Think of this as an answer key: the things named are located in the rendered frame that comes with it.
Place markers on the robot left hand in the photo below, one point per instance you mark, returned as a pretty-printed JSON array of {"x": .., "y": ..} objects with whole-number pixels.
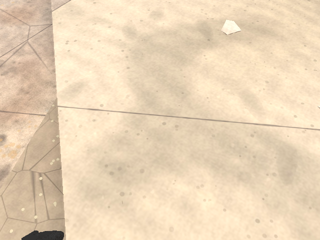
[{"x": 45, "y": 235}]

